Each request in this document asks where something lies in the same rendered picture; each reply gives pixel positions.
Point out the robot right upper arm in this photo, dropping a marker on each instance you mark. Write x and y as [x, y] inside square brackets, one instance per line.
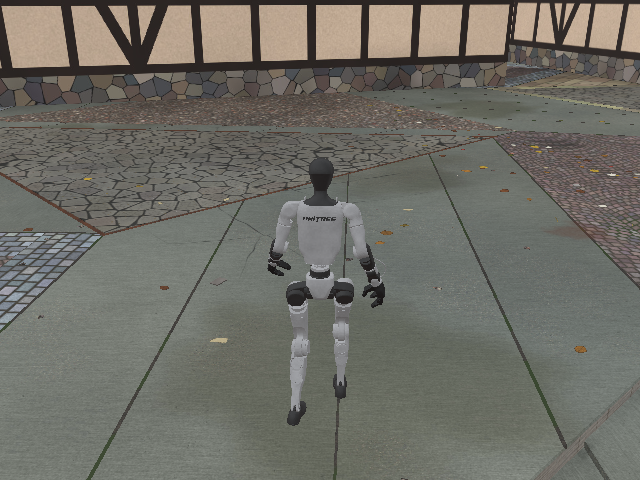
[352, 212]

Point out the robot left hand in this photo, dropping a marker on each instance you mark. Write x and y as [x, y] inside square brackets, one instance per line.
[282, 264]

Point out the humanoid robot head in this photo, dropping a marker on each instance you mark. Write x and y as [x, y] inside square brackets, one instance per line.
[321, 173]

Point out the robot right hand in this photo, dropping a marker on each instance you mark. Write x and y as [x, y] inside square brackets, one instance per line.
[379, 292]

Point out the robot right forearm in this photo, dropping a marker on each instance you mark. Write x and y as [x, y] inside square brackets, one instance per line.
[370, 268]

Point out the robot left forearm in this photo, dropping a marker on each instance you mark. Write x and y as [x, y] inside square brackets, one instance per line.
[274, 258]

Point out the robot left upper arm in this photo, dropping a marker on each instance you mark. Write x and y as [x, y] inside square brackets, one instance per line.
[288, 211]

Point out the robot left shin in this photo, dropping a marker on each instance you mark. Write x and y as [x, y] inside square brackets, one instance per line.
[298, 367]

